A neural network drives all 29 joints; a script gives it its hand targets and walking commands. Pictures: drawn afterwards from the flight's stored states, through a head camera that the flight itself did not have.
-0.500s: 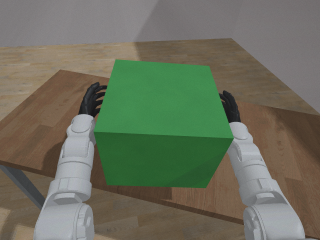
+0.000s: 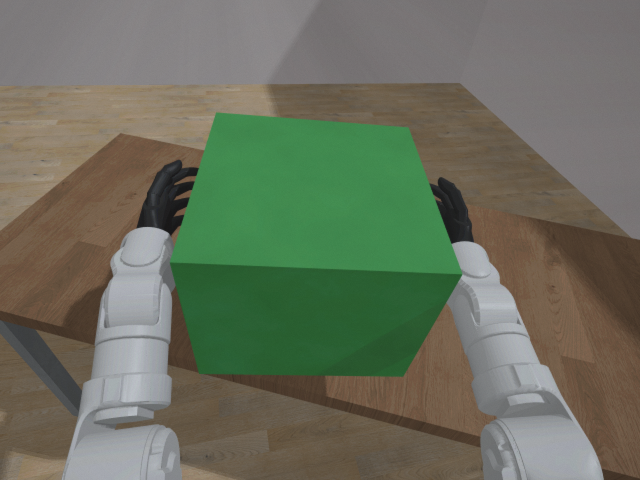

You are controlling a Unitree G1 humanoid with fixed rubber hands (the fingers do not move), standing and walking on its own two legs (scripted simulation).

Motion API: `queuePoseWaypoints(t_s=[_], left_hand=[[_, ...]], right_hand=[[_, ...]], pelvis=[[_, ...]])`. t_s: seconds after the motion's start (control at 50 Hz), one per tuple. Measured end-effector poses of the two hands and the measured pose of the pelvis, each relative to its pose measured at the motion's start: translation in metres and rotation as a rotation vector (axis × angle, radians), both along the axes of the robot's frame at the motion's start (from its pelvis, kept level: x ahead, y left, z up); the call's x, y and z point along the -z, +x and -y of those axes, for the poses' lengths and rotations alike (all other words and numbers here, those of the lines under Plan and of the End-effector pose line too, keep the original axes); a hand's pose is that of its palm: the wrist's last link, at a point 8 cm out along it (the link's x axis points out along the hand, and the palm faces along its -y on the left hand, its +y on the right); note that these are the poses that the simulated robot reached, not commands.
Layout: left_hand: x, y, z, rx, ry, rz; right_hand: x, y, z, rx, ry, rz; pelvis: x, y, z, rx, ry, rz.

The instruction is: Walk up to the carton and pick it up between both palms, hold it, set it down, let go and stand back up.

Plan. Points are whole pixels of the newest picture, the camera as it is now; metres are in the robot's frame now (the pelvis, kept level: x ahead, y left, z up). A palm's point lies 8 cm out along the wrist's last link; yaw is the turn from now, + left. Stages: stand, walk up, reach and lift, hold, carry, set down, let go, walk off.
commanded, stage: reach and lift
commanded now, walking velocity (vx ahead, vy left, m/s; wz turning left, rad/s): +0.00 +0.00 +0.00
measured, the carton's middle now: (309, 244) +0.39 +0.00 +0.10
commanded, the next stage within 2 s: hold in 0.64 s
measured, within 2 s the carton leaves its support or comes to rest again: neither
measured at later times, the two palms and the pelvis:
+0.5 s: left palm (159, 223) +0.36 +0.18 +0.16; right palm (458, 227) +0.36 -0.19 +0.15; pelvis +0.00 -0.01 +0.00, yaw -1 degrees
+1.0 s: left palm (145, 206) +0.35 +0.18 +0.19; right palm (459, 205) +0.36 -0.18 +0.19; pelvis +0.00 +0.00 +0.00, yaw -2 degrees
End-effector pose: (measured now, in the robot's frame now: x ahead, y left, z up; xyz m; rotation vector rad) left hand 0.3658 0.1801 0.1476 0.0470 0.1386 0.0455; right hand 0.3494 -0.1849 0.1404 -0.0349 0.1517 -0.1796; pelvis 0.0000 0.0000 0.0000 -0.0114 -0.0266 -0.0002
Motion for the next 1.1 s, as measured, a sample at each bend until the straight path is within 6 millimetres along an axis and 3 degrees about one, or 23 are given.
queuePoseWaypoints(t_s=[0.14,0.24,0.54,0.78,0.94,1.1], left_hand=[[-0.005,0.003,0.014,0.03,0.003,0.003],[-0.015,0.002,0.018,0.013,0.002,0.013],[-0.011,-0.008,0.002,-0.044,-0.015,0.001],[-0.026,-0.005,0.006,-0.019,0.003,0.008],[-0.044,-0.013,-0.001,-0.064,-0.011,0.021],[-0.031,-0.008,-0.004,-0.071,-0.021,-0.028]], right_hand=[[-0.003,-0.009,0.013,0.032,0.008,0.006],[-0.012,-0.005,0.017,0.013,0.014,0.019],[-0.017,0.008,0.003,-0.037,0.003,0.014],[-0.027,0.0,0.006,-0.006,0.028,0.019],[-0.046,0.01,-0.001,-0.06,0.045,0.035],[-0.041,0.018,-0.004,-0.061,0.032,-0.011]], pelvis=[[0.0,0.001,-0.005,0.024,0.0,-0.004],[0.0,0.0,-0.004,0.042,0.002,-0.003],[0.0,0.004,0.006,0.009,0.001,0.011],[0.0,-0.003,-0.002,0.022,0.0,0.019],[0.0,-0.005,-0.002,0.039,0.001,0.018],[0.0,-0.003,0.004,0.015,0.003,0.014]])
